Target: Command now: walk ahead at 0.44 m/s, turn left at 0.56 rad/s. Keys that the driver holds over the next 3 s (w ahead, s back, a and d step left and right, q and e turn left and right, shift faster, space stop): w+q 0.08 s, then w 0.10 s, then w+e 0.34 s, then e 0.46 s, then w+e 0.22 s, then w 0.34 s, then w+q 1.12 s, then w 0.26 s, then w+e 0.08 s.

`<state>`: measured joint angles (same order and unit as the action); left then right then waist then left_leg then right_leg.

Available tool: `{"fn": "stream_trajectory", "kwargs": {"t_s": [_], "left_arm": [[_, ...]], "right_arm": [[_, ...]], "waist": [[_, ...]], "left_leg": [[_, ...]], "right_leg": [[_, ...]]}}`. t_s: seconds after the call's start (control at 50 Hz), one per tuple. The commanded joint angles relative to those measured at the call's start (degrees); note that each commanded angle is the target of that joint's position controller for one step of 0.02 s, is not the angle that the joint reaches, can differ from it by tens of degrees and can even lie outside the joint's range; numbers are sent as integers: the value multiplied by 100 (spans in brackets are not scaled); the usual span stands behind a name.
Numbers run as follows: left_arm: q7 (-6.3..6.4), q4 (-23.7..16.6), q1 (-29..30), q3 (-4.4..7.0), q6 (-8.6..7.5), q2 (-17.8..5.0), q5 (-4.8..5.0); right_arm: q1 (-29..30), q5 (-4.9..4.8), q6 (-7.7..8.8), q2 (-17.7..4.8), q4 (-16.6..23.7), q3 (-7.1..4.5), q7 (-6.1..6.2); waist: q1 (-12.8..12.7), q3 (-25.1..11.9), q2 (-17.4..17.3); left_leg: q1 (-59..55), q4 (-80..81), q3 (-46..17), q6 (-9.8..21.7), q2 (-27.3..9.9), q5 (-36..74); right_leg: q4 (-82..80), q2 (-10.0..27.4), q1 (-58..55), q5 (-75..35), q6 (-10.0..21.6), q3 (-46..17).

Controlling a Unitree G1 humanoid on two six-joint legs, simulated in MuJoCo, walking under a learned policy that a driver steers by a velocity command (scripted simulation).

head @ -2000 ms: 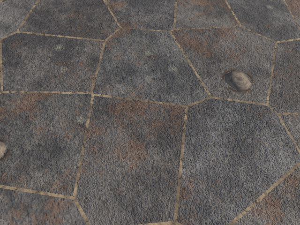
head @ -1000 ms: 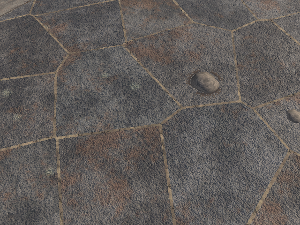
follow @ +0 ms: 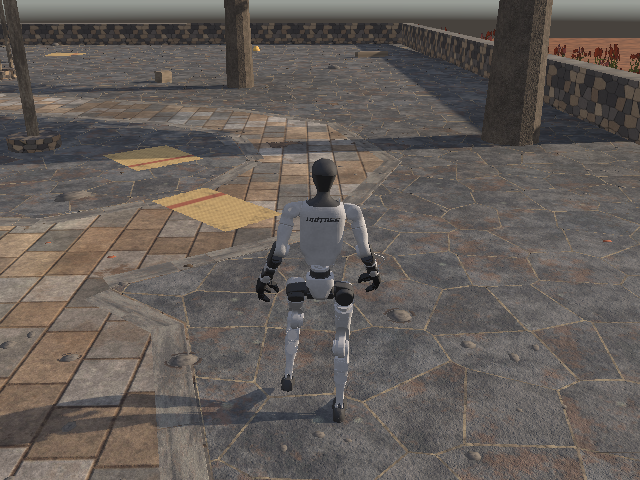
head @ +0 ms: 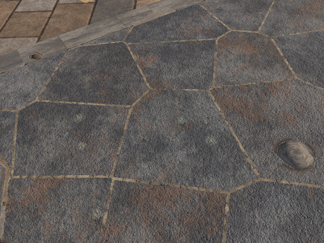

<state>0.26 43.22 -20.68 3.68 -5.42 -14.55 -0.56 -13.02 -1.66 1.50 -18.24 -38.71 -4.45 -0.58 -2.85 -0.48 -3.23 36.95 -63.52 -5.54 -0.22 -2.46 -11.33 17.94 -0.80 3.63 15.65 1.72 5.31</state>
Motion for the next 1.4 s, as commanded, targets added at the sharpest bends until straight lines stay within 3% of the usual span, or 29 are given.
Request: {"fn": "stream_trajectory", "kwargs": {"t_s": [0.02,0.16,0.2,0.24,0.26,0.28,0.3,0.32,0.34,0.36,0.44,0.58,0.68,0.72,0.76,0.78,0.8,0.82,0.84,0.86,0.9,0.98,1.04,1.18,1.24,1.26,1.28,1.32,1.4], "left_arm": [[46,-269,139,179,-80,-809,-12],[31,187,-313,191,61,-1077,162],[27,296,-354,211,115,-1243,222],[55,423,-310,203,196,-1394,253],[82,408,-242,148,188,-1331,258],[46,173,-420,-40,126,-730,105],[-19,220,-837,-143,-6,-525,197],[-40,97,-160,83,-61,-1206,385],[-40,-98,259,74,-65,-1130,450],[3,-77,359,49,-39,-947,354],[28,181,-186,46,289,-559,263],[-90,-266,993,-30,235,-388,121],[-346,-704,1432,5,268,-495,97],[-390,-719,1003,136,310,-757,69],[-275,-506,-155,387,315,-1244,59],[-129,-583,-97,463,345,-1782,47],[-155,-930,180,441,294,-1976,-71],[-214,-1079,314,364,311,-1547,-20],[-212,-1084,632,294,307,-1318,61],[-180,-1066,868,242,336,-1109,158],[-103,-1130,1130,201,409,-997,90],[26,-1141,1104,284,460,-1187,39],[143,-1205,1158,282,552,-1183,136],[108,-1205,945,272,584,-1199,134],[102,-1222,1061,131,601,-796,136],[100,-1255,1016,-16,565,-288,128],[83,-1564,1209,43,444,-539,185],[38,-1285,1037,166,341,-987,158],[-57,-1193,1289,99,218,-672,103]], "right_arm": [[631,4,90,-115,604,9,-71],[1655,-5,181,157,988,184,-332],[1597,24,205,-31,1045,108,-359],[470,45,183,-464,797,-119,-294],[-473,63,151,-743,538,-258,-187],[-1330,198,104,-1268,313,-363,-49],[-1253,231,146,-1210,390,-282,-39],[-937,224,175,-768,384,-169,-65],[-625,186,211,-575,282,-104,-65],[-288,166,265,-387,197,-53,-87],[202,227,521,-109,15,-53,-120],[232,264,521,-404,-283,-120,59],[-40,76,245,-755,-429,-225,214],[106,-13,123,-867,-357,-274,278],[177,-37,63,-711,-276,-211,280],[-368,289,106,-62,-144,-8,223],[-909,320,162,-84,-58,87,127],[-432,166,179,-658,-144,-40,63],[58,63,153,-666,39,-39,78],[176,139,96,-565,-3,-29,159],[164,193,-55,-605,12,-64,238],[94,241,-119,-342,-56,11,314],[370,201,-123,-341,22,25,288],[613,87,232,-407,148,-15,123],[-308,98,357,-492,-150,-107,102],[-815,254,370,-810,-224,-152,126],[-864,432,385,-1268,-285,-276,40],[-401,200,430,-659,-168,-137,74],[-651,182,410,-511,-294,-43,122]], "waist": [[-72,523,747],[-266,840,645],[-17,596,812],[794,-198,1004],[1298,-692,960],[1290,-1653,-158],[1007,-2798,-825],[1186,-2017,-253],[959,-997,-276],[678,-498,63],[145,-13,-86],[342,580,82],[455,325,-24],[164,-27,-170],[-470,-681,236],[21,-1168,1695],[305,-2311,1979],[-134,-2481,796],[-35,-1692,563],[150,-1050,130],[403,-649,508],[419,-792,717],[308,-853,921],[157,-480,1286],[655,-350,893],[711,-513,-143],[587,131,-1090],[429,605,-567],[554,453,-400]], "left_leg": [[1175,475,-27,-144,-204,562],[295,2561,723,198,-26,816],[-332,2868,938,478,277,371],[-2039,3259,1089,837,594,357],[-3652,3369,813,1027,402,771],[-5960,3174,-1138,1474,-1147,748],[-6541,4073,-3733,2215,-2346,68],[-5749,4399,-2985,1872,-2074,-101],[-4792,4552,-1900,1601,-1797,69],[-3978,4764,-1305,1397,-1487,297],[-2667,5520,-64,1274,-1136,943],[-2643,5550,1440,968,-802,2613],[-3720,4708,1590,837,-1194,3814],[-3930,3818,1608,696,-1215,4773],[-3392,1663,1760,274,-723,3962],[-1741,-172,1688,-94,-87,-662],[-256,-1958,541,-357,891,-3184],[-65,-2113,-217,-240,513,-2668],[169,-1789,-99,-160,342,-2117],[184,-1316,-38,-194,115,-1755],[-433,-662,-30,-230,-7,-1352],[-696,317,59,-468,169,-1084],[-696,1080,11,-514,166,-561],[-1501,2740,138,-228,408,-806],[-3188,4097,-20,177,-82,-400],[-3808,4707,-1471,596,-1240,-1628],[-3523,5324,-3386,1269,-1921,-3020],[-3400,5311,-2735,1231,-1652,-2891],[-3474,5423,-1322,990,-1075,-1027]], "right_leg": [[-947,1419,-406,-1388,692,-807],[-924,1622,-563,-2445,701,-39],[-443,1722,-836,-4320,678,37],[983,1660,-785,-6055,551,131],[2159,1461,131,-5524,379,172],[4379,789,2133,-1689,130,144],[5907,-66,3119,1784,-28,-972],[6140,224,3548,1502,-17,-1450],[5879,514,3729,1023,5,-1188],[5477,754,3565,589,-30,-1096],[5085,997,2834,-244,-199,-1135],[2705,738,3060,-2098,-288,-763],[1825,477,3018,-1689,-53,-360],[1751,147,2477,-1076,164,-136],[901,-170,790,-2059,533,-246],[1414,1053,-809,-5044,1044,-1837],[978,2326,-2024,-4938,2475,-4642],[549,2109,-1792,-3918,2257,-4239],[411,1837,-1109,-3110,1944,-3584],[285,1529,-325,-2573,1624,-3110],[43,1156,813,-2190,1392,-2708],[123,926,1127,-2746,1354,-2418],[-173,710,1243,293,1214,-2716],[-108,711,1420,1698,1098,-3426],[783,224,2448,2121,625,-3015],[2544,-456,3153,1918,198,-1947],[3447,-620,4425,1724,158,-1606],[4114,-211,4761,766,43,-1768],[4061,75,4490,-432,-184,-1205]]}}
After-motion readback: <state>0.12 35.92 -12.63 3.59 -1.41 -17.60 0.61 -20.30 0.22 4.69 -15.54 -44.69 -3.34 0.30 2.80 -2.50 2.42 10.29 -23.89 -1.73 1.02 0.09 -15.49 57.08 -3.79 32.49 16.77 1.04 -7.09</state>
